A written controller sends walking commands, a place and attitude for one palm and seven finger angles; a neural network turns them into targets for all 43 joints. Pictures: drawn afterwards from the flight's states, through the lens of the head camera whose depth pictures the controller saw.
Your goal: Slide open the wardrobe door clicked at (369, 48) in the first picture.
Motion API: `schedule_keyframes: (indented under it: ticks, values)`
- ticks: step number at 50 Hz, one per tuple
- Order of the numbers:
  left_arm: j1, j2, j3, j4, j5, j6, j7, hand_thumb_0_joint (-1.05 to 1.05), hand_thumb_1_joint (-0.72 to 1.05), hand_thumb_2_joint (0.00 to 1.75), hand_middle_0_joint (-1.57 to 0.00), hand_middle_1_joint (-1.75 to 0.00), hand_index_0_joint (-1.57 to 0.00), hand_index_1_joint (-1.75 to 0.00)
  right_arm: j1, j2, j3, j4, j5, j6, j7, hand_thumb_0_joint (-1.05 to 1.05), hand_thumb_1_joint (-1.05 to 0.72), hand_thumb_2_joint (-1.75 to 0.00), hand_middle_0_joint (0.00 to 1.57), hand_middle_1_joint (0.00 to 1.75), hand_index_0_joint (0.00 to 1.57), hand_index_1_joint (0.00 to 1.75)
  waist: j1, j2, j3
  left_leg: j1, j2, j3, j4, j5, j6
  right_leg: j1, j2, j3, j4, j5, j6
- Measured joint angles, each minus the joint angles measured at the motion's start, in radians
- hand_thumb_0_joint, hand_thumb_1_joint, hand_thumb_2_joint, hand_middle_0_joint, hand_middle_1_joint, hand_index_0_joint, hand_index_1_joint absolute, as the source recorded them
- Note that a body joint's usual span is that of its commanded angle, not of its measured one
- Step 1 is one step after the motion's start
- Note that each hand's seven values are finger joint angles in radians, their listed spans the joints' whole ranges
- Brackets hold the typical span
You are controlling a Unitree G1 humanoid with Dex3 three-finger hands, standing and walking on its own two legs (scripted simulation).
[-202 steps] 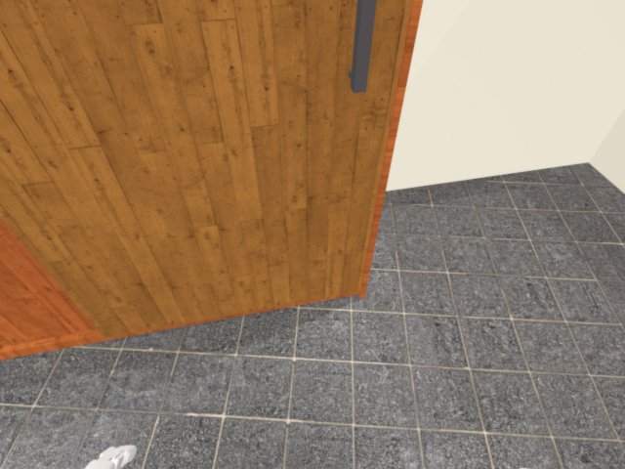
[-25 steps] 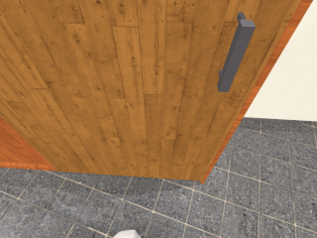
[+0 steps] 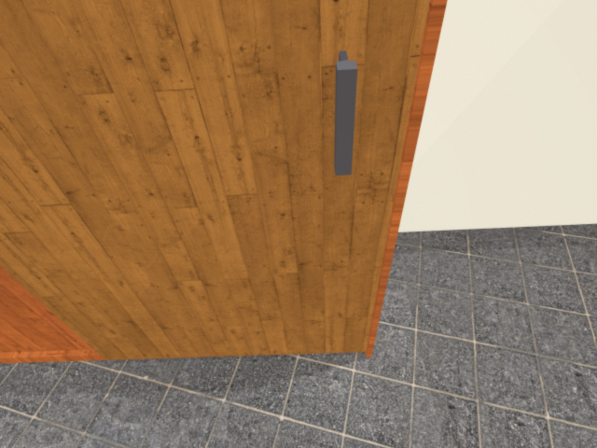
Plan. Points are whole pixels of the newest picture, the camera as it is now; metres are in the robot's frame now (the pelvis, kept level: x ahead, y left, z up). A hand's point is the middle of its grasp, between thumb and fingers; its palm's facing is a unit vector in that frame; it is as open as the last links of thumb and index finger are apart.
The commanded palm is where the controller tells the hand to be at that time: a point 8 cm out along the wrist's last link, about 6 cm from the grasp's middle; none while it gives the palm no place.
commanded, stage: come to a stop and stand still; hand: right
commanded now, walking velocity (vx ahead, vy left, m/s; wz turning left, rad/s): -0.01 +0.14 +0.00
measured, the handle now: (342, 115) +0.53 -0.05 +0.19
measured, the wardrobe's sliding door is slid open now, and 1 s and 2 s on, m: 0.00 0.00 0.00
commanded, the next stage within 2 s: look again from close up in 0.76 s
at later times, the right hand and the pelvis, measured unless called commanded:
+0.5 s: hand out of the picture +0.00 -0.10 -0.18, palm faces +0.03 +0.98 -0.22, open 7.2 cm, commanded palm none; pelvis -0.02 +0.07 -0.01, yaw +0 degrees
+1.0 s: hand out of the picture -0.03 -0.11 -0.19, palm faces +0.03 +0.99 -0.16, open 7.4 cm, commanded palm none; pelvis -0.01 +0.04 -0.01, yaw +0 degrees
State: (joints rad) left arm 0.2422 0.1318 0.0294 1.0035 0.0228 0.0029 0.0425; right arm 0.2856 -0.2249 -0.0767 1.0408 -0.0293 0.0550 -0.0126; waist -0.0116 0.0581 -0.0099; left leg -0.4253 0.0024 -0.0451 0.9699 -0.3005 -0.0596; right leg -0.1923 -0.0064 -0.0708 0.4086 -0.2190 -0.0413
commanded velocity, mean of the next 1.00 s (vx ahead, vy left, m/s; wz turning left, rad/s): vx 0.00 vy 0.01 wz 0.00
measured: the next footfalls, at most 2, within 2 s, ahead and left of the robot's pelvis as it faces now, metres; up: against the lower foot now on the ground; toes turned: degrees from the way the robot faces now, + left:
left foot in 0.26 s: +0.00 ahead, +0.16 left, +0.00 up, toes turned +3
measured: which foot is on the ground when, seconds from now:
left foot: up 0.00-0.24, down 0.26-1.00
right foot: down 0.00-1.00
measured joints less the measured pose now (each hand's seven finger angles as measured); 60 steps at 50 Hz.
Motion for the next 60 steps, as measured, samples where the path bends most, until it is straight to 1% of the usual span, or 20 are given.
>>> schedule_keyframes:
  ticks: [4, 9, 10, 13, 15, 17, 19, 21, 23, 26, 31, 40, 41, 42, 44, 46, 48, 51, 54, 60]
  values:
    - [0.015, 0.000, 0.002, 0.012, 0.000, -0.007, 0.006, 0.00, 0.92, 0.90, -0.20, -0.30, -0.21, -0.30, 0.027, 0.009, 0.006, 0.027, 0.001, 0.014, 0.003, 0.01, -0.91, -0.89, 0.20, 0.30, 0.20, 0.30, 0.016, -0.008, 0.015, 0.058, 0.012, 0.017, -0.064, -0.052, -0.006, 0.007, -0.004, -0.012, -0.032, 0.023, 0.001]
    - [0.038, 0.011, 0.008, 0.048, 0.003, 0.004, 0.001, 0.00, 0.91, 0.90, -0.20, -0.30, -0.21, -0.30, 0.008, 0.036, 0.021, 0.038, 0.006, 0.014, 0.005, 0.01, -0.91, -0.89, 0.20, 0.30, 0.20, 0.30, 0.039, -0.037, 0.044, 0.133, 0.026, 0.054, -0.237, -0.119, 0.009, -0.011, -0.022, -0.014, -0.020, 0.031, 0.017]
    - [0.044, 0.015, 0.009, 0.058, 0.003, 0.007, -0.001, 0.00, 0.91, 0.90, -0.20, -0.30, -0.21, -0.30, 0.001, 0.043, 0.025, 0.037, 0.007, 0.008, 0.005, 0.01, -0.91, -0.89, 0.20, 0.30, 0.20, 0.30, 0.043, -0.044, 0.047, 0.153, 0.027, 0.060, -0.289, -0.107, 0.014, -0.017, -0.025, -0.013, -0.011, 0.030, 0.022]
    - [0.070, 0.018, 0.013, 0.090, -0.005, 0.014, -0.006, 0.00, 0.91, 0.90, -0.20, -0.30, -0.21, -0.30, -0.013, 0.055, 0.034, 0.032, 0.009, -0.019, 0.000, 0.01, -0.91, -0.89, 0.20, 0.30, 0.20, 0.30, 0.044, -0.043, 0.044, 0.236, 0.036, 0.070, -0.491, 0.017, 0.029, -0.045, -0.020, -0.017, 0.037, 0.013, 0.044]
    - [0.077, 0.031, 0.014, 0.117, -0.013, 0.022, -0.009, 0.00, 0.91, 0.90, -0.20, -0.30, -0.21, -0.30, -0.031, 0.080, 0.043, 0.047, 0.009, -0.034, -0.010, 0.01, -0.92, -0.89, 0.20, 0.30, 0.20, 0.30, 0.046, -0.079, 0.049, 0.251, 0.012, 0.084, -0.506, 0.018, 0.063, -0.053, -0.042, -0.001, 0.071, -0.010, 0.057]
    - [0.092, 0.033, 0.009, 0.133, -0.011, 0.029, -0.013, 0.00, 0.91, 0.90, -0.20, -0.30, -0.20, -0.30, -0.031, 0.086, 0.050, 0.057, 0.008, -0.041, -0.020, 0.01, -0.94, -0.89, 0.20, 0.30, 0.20, 0.30, 0.052, -0.098, 0.035, 0.261, -0.001, 0.098, -0.513, 0.020, 0.081, -0.050, -0.051, 0.017, 0.074, -0.045, 0.057]
    - [0.101, 0.027, 0.003, 0.146, -0.007, 0.033, -0.017, 0.00, 0.91, 0.90, -0.20, -0.30, -0.20, -0.30, -0.026, 0.086, 0.053, 0.060, 0.011, -0.053, -0.022, 0.02, -0.95, -0.89, 0.20, 0.30, 0.20, 0.30, 0.051, -0.101, 0.024, 0.272, -0.012, 0.106, -0.528, 0.026, 0.093, -0.048, -0.061, 0.025, 0.085, -0.063, 0.057]
    - [0.104, 0.020, -0.003, 0.153, -0.007, 0.028, -0.017, 0.00, 0.91, 0.90, -0.20, -0.30, -0.20, -0.30, -0.024, 0.086, 0.056, 0.066, 0.015, -0.059, -0.026, 0.02, -0.95, -0.89, 0.20, 0.30, 0.20, 0.30, 0.050, -0.105, 0.020, 0.278, -0.027, 0.116, -0.531, 0.027, 0.102, -0.035, -0.072, 0.033, 0.074, -0.028, 0.057]
    - [0.102, 0.010, -0.007, 0.164, -0.008, 0.022, -0.014, 0.00, 0.91, 0.90, -0.19, -0.30, -0.20, -0.30, -0.025, 0.085, 0.058, 0.075, 0.019, -0.060, -0.028, 0.02, -0.95, -0.89, 0.20, 0.30, 0.20, 0.30, 0.050, -0.100, 0.023, 0.284, -0.034, 0.124, -0.523, 0.020, 0.107, -0.021, -0.078, 0.042, 0.057, 0.013, 0.079]
    - [0.096, -0.008, -0.013, 0.172, -0.009, 0.020, -0.012, 0.00, 0.91, 0.90, -0.19, -0.30, -0.20, -0.30, -0.018, 0.084, 0.059, 0.084, 0.020, -0.056, -0.029, 0.02, -0.96, -0.89, 0.20, 0.30, 0.20, 0.30, 0.043, -0.083, 0.023, 0.296, -0.037, 0.127, -0.530, 0.020, 0.113, -0.006, -0.081, 0.044, 0.043, 0.005, 0.105]
    - [0.077, -0.020, -0.016, 0.166, -0.009, 0.018, -0.011, 0.00, 0.91, 0.90, -0.19, -0.30, -0.20, -0.30, -0.001, 0.098, 0.064, 0.091, 0.021, -0.054, -0.024, 0.02, -0.95, -0.89, 0.20, 0.30, 0.20, 0.30, 0.031, -0.076, 0.037, 0.301, -0.045, 0.129, -0.549, 0.031, 0.118, -0.004, -0.088, 0.047, 0.032, 0.010, 0.108]
    - [0.051, -0.018, -0.016, 0.156, -0.012, 0.010, -0.006, 0.00, 0.91, 0.90, -0.19, -0.30, -0.20, -0.30, 0.035, 0.135, 0.070, 0.106, 0.020, -0.059, -0.019, 0.01, -0.92, -0.89, 0.20, 0.30, 0.20, 0.30, 0.015, -0.068, 0.054, 0.302, -0.038, 0.126, -0.568, 0.037, 0.111, -0.004, -0.081, 0.042, 0.016, 0.012, 0.102]
    - [0.047, -0.015, -0.017, 0.152, -0.014, 0.009, -0.008, 0.00, 0.91, 0.90, -0.19, -0.30, -0.20, -0.30, 0.038, 0.139, 0.073, 0.106, 0.016, -0.068, -0.027, 0.01, -0.92, -0.89, 0.20, 0.30, 0.20, 0.30, 0.010, -0.072, 0.053, 0.296, -0.040, 0.124, -0.568, 0.039, 0.107, -0.024, -0.084, 0.038, 0.054, 0.003, 0.098]
    - [0.041, -0.008, -0.017, 0.136, -0.016, 0.012, -0.012, 0.00, 0.91, 0.90, -0.19, -0.30, -0.20, -0.30, 0.044, 0.145, 0.076, 0.099, 0.011, -0.080, -0.035, 0.01, -0.92, -0.89, 0.20, 0.30, 0.20, 0.30, 0.007, -0.078, 0.053, 0.286, -0.042, 0.121, -0.565, 0.041, 0.102, -0.051, -0.081, 0.048, 0.115, -0.029, 0.083]
    - [0.033, 0.013, -0.010, 0.106, -0.013, 0.014, -0.010, 0.01, 0.92, 0.90, -0.20, -0.30, -0.20, -0.30, 0.057, 0.156, 0.082, 0.085, 0.004, -0.095, -0.037, 0.01, -0.91, -0.89, 0.20, 0.30, 0.20, 0.30, 0.010, -0.095, 0.055, 0.270, -0.046, 0.116, -0.553, 0.040, 0.098, -0.084, -0.071, 0.058, 0.194, -0.085, 0.061]
    - [0.036, 0.031, -0.006, 0.078, -0.017, 0.002, -0.014, 0.01, 0.93, 0.90, -0.19, -0.30, -0.20, -0.30, 0.065, 0.157, 0.086, 0.076, 0.001, -0.100, -0.036, 0.01, -0.91, -0.89, 0.20, 0.30, 0.20, 0.30, 0.019, -0.111, 0.049, 0.256, -0.045, 0.117, -0.524, 0.025, 0.092, -0.074, -0.056, 0.053, 0.170, -0.071, 0.051]
    - [0.037, 0.028, -0.007, 0.068, -0.017, -0.010, -0.013, 0.01, 0.93, 0.90, -0.19, -0.30, -0.20, -0.30, 0.060, 0.141, 0.085, 0.073, 0.004, -0.094, -0.037, 0.01, -0.91, -0.89, 0.20, 0.30, 0.20, 0.30, 0.026, -0.094, 0.040, 0.246, -0.024, 0.116, -0.481, -0.002, 0.080, -0.057, -0.036, 0.048, 0.152, -0.088, 0.041]
    - [0.047, 0.025, -0.016, 0.060, -0.012, -0.022, -0.009, 0.02, 0.94, 0.90, -0.19, -0.30, -0.20, -0.30, 0.044, 0.113, 0.082, 0.062, 0.006, -0.080, -0.037, 0.01, -0.91, -0.89, 0.20, 0.30, 0.20, 0.30, 0.017, -0.068, 0.020, 0.247, 0.003, 0.104, -0.463, -0.015, 0.061, -0.044, -0.010, 0.034, 0.147, -0.089, 0.025]
    - [0.050, 0.030, -0.023, 0.055, -0.011, -0.023, -0.007, 0.02, 0.94, 0.90, -0.19, -0.30, -0.20, -0.30, 0.025, 0.092, 0.081, 0.048, 0.005, -0.072, -0.035, 0.01, -0.91, -0.89, 0.20, 0.30, 0.20, 0.30, 0.011, -0.066, 0.010, 0.253, 0.017, 0.096, -0.465, -0.014, 0.050, -0.034, 0.004, 0.024, 0.137, -0.086, 0.011]
    - [0.048, 0.035, -0.034, 0.052, -0.010, -0.022, -0.012, 0.01, 0.94, 0.90, -0.20, -0.30, -0.20, -0.30, -0.001, 0.053, 0.079, 0.025, 0.006, -0.066, -0.029, 0.01, -0.92, -0.89, 0.20, 0.30, 0.20, 0.30, 0.013, -0.059, 0.010, 0.252, 0.041, 0.082, -0.478, -0.001, 0.032, -0.021, 0.029, 0.009, 0.100, -0.064, -0.009]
